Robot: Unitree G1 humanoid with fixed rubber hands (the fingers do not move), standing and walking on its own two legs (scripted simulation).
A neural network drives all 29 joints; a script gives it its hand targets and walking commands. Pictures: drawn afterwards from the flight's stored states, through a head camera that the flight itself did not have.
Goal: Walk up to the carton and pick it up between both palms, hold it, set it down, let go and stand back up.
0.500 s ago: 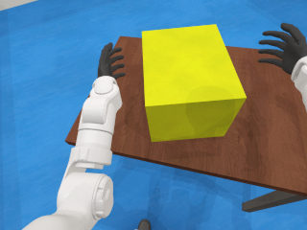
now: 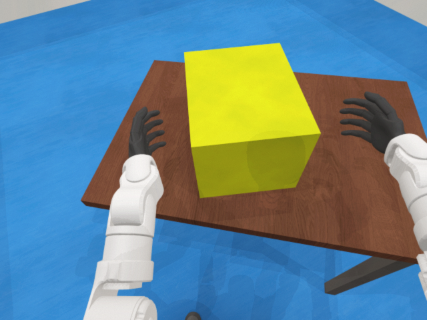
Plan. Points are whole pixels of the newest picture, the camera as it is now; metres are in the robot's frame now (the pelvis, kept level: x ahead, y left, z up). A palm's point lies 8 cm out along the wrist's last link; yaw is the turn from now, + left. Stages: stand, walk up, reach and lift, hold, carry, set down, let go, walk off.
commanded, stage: set down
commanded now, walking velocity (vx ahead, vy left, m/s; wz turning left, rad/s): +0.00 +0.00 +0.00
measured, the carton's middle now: (240, 120) +0.56 +0.06 +0.00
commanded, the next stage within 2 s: none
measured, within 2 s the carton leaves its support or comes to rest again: neither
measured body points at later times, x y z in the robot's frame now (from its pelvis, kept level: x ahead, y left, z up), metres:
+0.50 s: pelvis +0.01 +0.01 +0.00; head +0.06 +0.01 +0.45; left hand +0.32 +0.19 +0.06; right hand +0.40 -0.24 +0.05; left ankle +0.05 +0.16 -0.74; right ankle +0.01 -0.07 -0.74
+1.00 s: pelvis +0.02 +0.00 +0.00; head +0.04 +0.01 +0.45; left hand +0.28 +0.17 +0.04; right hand +0.32 -0.27 +0.02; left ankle +0.05 +0.16 -0.74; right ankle +0.01 -0.07 -0.74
